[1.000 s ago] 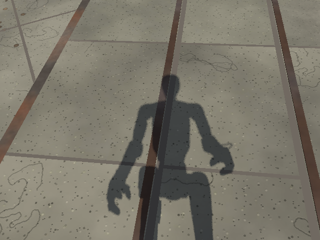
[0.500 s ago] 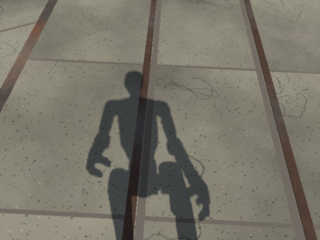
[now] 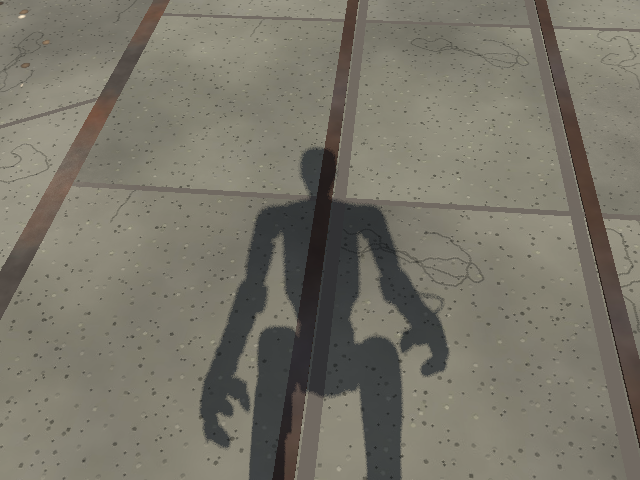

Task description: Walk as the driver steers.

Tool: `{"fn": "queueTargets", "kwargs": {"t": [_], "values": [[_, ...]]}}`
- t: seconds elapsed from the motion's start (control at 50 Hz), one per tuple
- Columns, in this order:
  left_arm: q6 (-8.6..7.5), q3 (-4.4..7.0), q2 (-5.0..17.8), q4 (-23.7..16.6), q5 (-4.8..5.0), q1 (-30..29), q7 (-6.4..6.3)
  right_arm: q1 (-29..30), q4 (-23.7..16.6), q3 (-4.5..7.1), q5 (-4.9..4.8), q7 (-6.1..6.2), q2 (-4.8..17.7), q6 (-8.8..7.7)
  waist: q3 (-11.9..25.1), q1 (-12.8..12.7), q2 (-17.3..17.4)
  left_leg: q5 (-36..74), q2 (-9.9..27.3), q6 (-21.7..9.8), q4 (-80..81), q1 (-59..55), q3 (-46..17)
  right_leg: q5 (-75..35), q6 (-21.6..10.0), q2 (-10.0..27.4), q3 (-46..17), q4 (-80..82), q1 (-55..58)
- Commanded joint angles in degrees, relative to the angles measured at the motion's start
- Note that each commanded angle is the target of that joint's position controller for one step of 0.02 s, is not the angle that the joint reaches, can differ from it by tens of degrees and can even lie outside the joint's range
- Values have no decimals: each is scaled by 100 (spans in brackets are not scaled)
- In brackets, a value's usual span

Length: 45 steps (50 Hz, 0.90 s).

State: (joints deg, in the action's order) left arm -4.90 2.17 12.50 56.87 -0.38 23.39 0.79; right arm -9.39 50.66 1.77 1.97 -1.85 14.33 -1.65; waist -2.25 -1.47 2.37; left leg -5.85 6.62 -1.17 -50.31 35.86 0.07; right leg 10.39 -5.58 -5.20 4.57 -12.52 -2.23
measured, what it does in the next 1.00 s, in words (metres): walks ahead, turning right: left foot, then right foot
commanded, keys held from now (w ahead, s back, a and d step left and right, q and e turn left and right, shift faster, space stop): w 0.38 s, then w+e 0.62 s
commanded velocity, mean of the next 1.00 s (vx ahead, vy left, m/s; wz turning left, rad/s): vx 0.50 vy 0.00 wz -0.24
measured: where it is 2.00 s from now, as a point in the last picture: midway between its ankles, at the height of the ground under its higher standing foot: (414, 305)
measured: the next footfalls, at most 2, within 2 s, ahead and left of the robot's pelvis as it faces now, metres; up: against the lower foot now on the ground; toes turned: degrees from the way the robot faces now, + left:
left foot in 0.22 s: +0.30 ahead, +0.12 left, +0.00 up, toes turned +4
right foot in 0.78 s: +0.57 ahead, -0.06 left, +0.00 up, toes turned -15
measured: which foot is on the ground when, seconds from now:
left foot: up 0.00-0.20, down 0.22-0.80, up 0.82-1.00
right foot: down 0.00-0.22, up 0.24-0.76, down 0.78-1.00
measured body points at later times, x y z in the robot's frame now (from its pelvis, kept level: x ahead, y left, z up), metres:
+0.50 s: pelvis +0.28 +0.06 +0.00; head +0.29 +0.07 +0.45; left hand +0.37 +0.31 -0.14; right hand +0.26 -0.20 -0.14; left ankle +0.26 +0.12 -0.75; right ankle +0.34 -0.10 -0.67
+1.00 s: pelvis +0.54 -0.02 -0.01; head +0.56 -0.03 +0.44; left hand +0.65 +0.24 -0.14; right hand +0.58 -0.29 -0.13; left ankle +0.61 +0.14 -0.67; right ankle +0.53 -0.05 -0.75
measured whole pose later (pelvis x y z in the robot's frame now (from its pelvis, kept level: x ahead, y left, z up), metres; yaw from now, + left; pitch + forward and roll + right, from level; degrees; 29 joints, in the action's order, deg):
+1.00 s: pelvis +0.54 -0.02 -0.01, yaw -18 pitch +0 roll +0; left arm -2.5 4.3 14.8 54.3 0.0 17.1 0.2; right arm -9.3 48.7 2.5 2.5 -0.3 13.6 -3.2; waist -3.4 -0.6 1.2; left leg -16.6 6.3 1.2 -62.3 32.2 -1.7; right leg 10.0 -8.5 -8.5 0.0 -20.8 -10.6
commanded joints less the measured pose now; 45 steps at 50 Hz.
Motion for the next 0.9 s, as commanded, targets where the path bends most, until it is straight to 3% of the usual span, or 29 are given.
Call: {"fn": "queueTargets", "kwargs": {"t": [0.02, 0.1, 0.16, 0.2, 0.22, 0.24, 0.26, 0.28, 0.3, 0.32, 0.36, 0.4, 0.46, 0.56, 0.66, 0.72, 0.76, 0.78, 0.8, 0.82, 0.84, 0.86, 0.88, 0.9], "values": [[-89, 116, 718, -169, 7, 139, -23, 585, -424, -22, -36, -18, 146, -62, -296, -23, -542, 590, -112, 64, 832, -64, 276, -1647, -566, 1411, -753, 645, -308], [-56, 108, 751, 25, -52, 500, -81, 1144, -606, -32, -46, 8, 207, -92, -354, -196, -588, 541, -270, -71, 1488, -58, 365, -2156, -573, 1634, -754, 412, 398], [-19, 131, 840, 101, -98, 426, -145, 1087, -647, 15, -40, 33, 312, -150, -324, -51, -628, -57, -424, -306, 1834, -363, 380, -3041, -501, 1825, -745, -28, 840], [8, 149, 917, 109, -106, 237, -159, 150, -350, 111, -21, 102, 447, -220, 149, 385, -627, -370, -773, -528, 2211, -1612, 521, -4380, -349, 1714, -577, -1162, 811], [20, 122, 861, 91, -81, 181, -149, -841, -11, 198, 43, 161, 608, -284, 694, 784, -432, -173, -730, -705, 2456, -2926, 445, -4077, -231, 1461, -355, -2302, 303], [-2, 20, 548, -134, 46, 272, -117, -1787, 152, 341, 194, 241, 1120, -323, 1470, 1010, 234, -739, 635, -1117, 2539, -4630, -1170, -2191, -45, 1067, -85, -4121, -1201], [4, -10, 245, -135, 136, 835, -88, -1941, 214, 449, 140, 204, 1502, -266, 1993, 753, 1273, -730, 1896, -1811, 3221, -5567, -3701, 2026, 104, 27, -134, -5847, -2875], [42, 144, 793, -126, -7, 318, -125, -1450, 174, 392, -70, 164, 1155, -213, 1380, 655, 333, -1030, 1549, -1632, 3370, -5028, -3435, 1762, 4, 379, -825, -6190, -3345], [3, 144, 721, -255, -11, -76, -90, -900, 90, 301, -109, 149, 813, -225, 629, 468, 147, -807, 1347, -1470, 3523, -4195, -2565, 1213, -17, 621, -810, -6017, -3428], [-10, 125, 598, -273, -13, -268, -67, -619, 73, 229, -85, 130, 530, -264, 314, 325, -16, -348, 1063, -1286, 3738, -3608, -2000, 853, -9, 819, -779, -5692, -3239], [127, 111, 438, -217, -153, -179, -3, -552, 208, 140, -111, 161, 249, -331, 125, 46, 148, 272, 658, -1028, 3980, -2943, -1252, 614, 122, 991, -709, -5265, -2753], [235, 102, 316, -212, -158, -194, 62, -817, 356, 148, -123, 172, 314, -426, 146, -27, 118, 751, 601, -1044, 4102, -2852, -920, 496, 220, 967, -625, -5144, -2700], [319, 105, 318, -394, -129, -784, 108, -1099, 494, 179, -111, 196, 457, -489, -140, 35, 77, 692, 561, -964, 4391, -2856, -435, -66, 308, 1030, -663, -4777, -3266], [290, 38, 230, -741, -89, -1766, 145, -1350, 589, 121, -109, 227, 356, -501, -360, 223, 79, 1179, 406, -738, 4479, -3073, 296, -1049, 325, 940, -432, -3433, -3483], [264, -30, 195, -1074, -122, -2483, 174, -1814, 794, 119, -77, 334, 414, -465, -465, 426, 76, 2215, 648, -681, 4151, -3942, 727, -937, 76, 796, 84, -2453, -3420], [255, 32, 294, -1065, -146, -2195, 149, -1705, 799, 157, -53, 404, 579, -398, -205, 200, 229, 4331, 765, -606, 3235, -4394, 1003, -178, -245, 423, 386, -2226, -2848], [231, 153, 487, -805, -163, -1263, 114, -1597, 750, 205, -33, 412, 731, -305, 357, -186, 323, 5213, 774, -563, 1691, -4355, 1160, 264, -538, 23, 518, -2010, -1798], [195, 274, 704, -552, -223, -401, 82, -1499, 662, 215, -63, 398, 774, -271, 797, -589, 174, 4431, 681, -441, 404, -3674, 1252, 108, -772, 55, 215, -1585, -568], [203, 478, 1317, -476, -293, 316, -7, -1478, 368, 153, -163, 338, 525, -301, 1443, -813, -591, 2129, 308, -215, -1639, -2001, 1360, 625, -1325, 1396, -1668, -1398, 1035], [277, 557, 1652, -588, -155, 15, -1, -1406, 19, 160, -189, 237, 346, -363, 1783, -421, -1514, -2502, -1035, 17, -3362, 0, 626, 28, -2123, 2649, -4741, -526, 1981], [333, 535, 1517, -545, -6, -121, -17, -812, -96, 203, -91, 210, 603, -414, 1257, -464, -607, -2011, -582, -66, -3361, 613, -246, -53, -1947, 2418, -4072, -420, 1657], [331, 469, 1233, -560, 8, -437, -50, -600, -197, 173, -144, 187, 527, -490, 629, -301, -380, -1502, -331, -79, -2939, 653, -239, -326, -1722, 2278, -3368, -300, 922], [311, 400, 948, -583, -5, -689, -58, -650, -146, 181, -135, 199, 497, -500, 203, -31, -5, -1284, -146, -55, -2352, 336, -217, -861, -1433, 1985, -2866, -155, 194], [271, 353, 812, -596, 25, -848, -89, -652, -170, 187, -31, 208, 473, -413, 58, 157, 9, -1247, -46, 35, -1974, 2, -232, -1308, -1262, 1698, -2486, -92, -291]]}}
Velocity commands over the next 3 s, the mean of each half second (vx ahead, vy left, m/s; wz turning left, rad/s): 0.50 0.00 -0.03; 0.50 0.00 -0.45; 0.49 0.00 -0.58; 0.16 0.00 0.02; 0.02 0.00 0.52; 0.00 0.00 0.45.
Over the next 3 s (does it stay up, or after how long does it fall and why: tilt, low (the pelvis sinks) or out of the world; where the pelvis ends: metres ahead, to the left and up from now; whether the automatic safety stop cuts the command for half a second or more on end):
stays up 0.87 -0.15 -0.01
